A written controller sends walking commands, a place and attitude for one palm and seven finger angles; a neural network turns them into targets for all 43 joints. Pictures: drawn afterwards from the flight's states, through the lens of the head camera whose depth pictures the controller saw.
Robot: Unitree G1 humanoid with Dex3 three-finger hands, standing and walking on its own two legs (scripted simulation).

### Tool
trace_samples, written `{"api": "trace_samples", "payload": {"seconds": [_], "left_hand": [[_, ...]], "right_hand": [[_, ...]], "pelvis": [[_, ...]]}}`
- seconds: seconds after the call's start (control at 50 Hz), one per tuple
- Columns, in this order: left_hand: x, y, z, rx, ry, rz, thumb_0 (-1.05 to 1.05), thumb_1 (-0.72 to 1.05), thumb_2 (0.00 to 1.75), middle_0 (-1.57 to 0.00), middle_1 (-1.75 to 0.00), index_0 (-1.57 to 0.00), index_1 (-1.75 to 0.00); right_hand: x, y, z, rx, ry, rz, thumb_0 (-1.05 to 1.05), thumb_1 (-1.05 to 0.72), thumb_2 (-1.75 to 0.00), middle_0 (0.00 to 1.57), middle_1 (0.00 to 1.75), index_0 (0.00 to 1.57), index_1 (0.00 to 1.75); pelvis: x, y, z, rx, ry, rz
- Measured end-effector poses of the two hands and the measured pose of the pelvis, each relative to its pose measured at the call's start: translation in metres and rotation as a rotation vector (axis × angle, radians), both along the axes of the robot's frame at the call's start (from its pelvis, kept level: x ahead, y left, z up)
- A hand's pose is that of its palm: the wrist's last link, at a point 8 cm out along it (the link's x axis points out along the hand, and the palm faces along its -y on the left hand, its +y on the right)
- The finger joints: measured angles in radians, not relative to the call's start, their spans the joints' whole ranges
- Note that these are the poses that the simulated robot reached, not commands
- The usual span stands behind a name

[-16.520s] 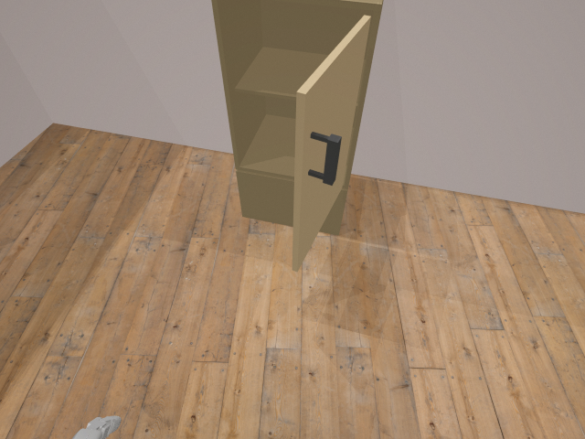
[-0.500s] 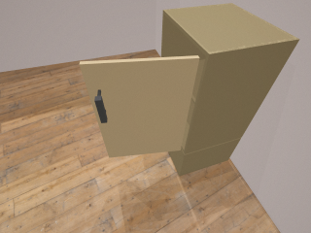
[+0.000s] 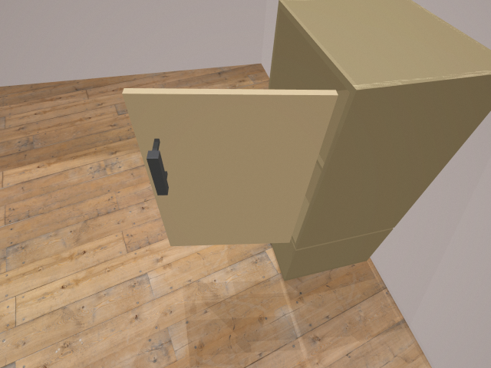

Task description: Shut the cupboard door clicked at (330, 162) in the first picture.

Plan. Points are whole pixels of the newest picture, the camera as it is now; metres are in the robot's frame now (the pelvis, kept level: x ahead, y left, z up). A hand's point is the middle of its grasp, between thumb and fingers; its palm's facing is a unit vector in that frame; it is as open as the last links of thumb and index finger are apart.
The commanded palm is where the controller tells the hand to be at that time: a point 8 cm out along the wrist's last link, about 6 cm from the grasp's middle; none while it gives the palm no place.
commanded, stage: shuffle to correct the standing spot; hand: left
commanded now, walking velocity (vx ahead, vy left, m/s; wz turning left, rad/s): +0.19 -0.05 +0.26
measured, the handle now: (159, 167) +0.51 +0.23 -0.02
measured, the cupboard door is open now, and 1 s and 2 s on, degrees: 79 79 79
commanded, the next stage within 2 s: come to a stop and stand still in 1.04 s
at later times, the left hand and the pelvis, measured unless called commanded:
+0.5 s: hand (135, 357) +0.16 +0.21 -0.16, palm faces +0.12 -0.98 -0.15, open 7.4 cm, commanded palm none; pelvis +0.11 +0.03 +0.02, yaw +7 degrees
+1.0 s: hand (186, 337) +0.20 +0.13 -0.16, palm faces +0.13 -0.96 -0.24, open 7.3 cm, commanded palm none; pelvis +0.15 -0.06 +0.01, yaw +8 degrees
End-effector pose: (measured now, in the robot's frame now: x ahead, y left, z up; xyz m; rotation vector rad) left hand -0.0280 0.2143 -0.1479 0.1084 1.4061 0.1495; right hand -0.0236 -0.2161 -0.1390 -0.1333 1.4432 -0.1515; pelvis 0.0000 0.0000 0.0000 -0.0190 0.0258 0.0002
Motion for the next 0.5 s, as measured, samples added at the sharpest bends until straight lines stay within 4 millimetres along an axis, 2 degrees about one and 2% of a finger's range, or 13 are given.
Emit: {"api": "trace_samples", "payload": {"seconds": [0.06,0.12,0.18,0.24,0.34,0.42,0.5], "left_hand": [[-0.009,0.001,-0.002,-0.01,0.039,0.042,0.0,0.91,0.89,-0.2,-0.3,-0.2,-0.3],[-0.018,0.006,-0.009,-0.037,0.117,0.067,0.0,0.91,0.89,-0.2,-0.3,-0.2,-0.3],[-0.014,0.017,-0.021,-0.058,0.185,0.071,0.0,0.91,0.89,-0.2,-0.3,-0.2,-0.3],[0.018,0.032,-0.017,-0.043,0.154,0.059,0.0,0.91,0.89,-0.2,-0.3,-0.2,-0.3],[0.096,0.051,0.001,-0.012,-0.031,0.067,0.01,0.91,0.89,-0.19,-0.3,-0.19,-0.29],[0.144,0.054,0.01,-0.001,-0.127,0.066,0.0,0.92,0.89,-0.19,-0.3,-0.19,-0.29],[0.176,0.048,0.013,-0.001,-0.153,0.058,0.0,0.92,0.89,-0.19,-0.3,-0.19,-0.29]], "right_hand": [[0.04,-0.004,0.005,-0.034,-0.022,0.047,0.02,-0.92,-0.9,0.2,0.3,0.2,0.3],[0.088,-0.004,0.01,-0.068,-0.102,0.079,0.03,-0.93,-0.9,0.2,0.3,0.19,0.3],[0.125,0.001,0.008,-0.103,-0.199,0.094,0.02,-0.93,-0.9,0.2,0.3,0.19,0.3],[0.14,0.01,0.016,-0.106,-0.218,0.09,0.01,-0.92,-0.9,0.19,0.3,0.19,0.3],[0.144,0.03,0.028,-0.078,-0.149,0.117,0.01,-0.92,-0.9,0.2,0.3,0.19,0.3],[0.142,0.038,0.031,-0.054,-0.098,0.117,0.01,-0.92,-0.9,0.2,0.3,0.2,0.3],[0.14,0.039,0.03,-0.039,-0.063,0.099,0.01,-0.92,-0.9,0.2,0.3,0.2,0.3]], "pelvis": [[0.015,0.006,0.0,-0.004,-0.004,0.02],[0.032,0.016,-0.004,-0.003,-0.01,0.038],[0.048,0.029,-0.015,-0.003,-0.019,0.038],[0.062,0.035,-0.007,-0.008,-0.021,0.044],[0.081,0.04,0.012,-0.019,-0.013,0.078],[0.095,0.039,0.019,-0.021,-0.012,0.102],[0.11,0.034,0.02,-0.013,-0.016,0.116]]}}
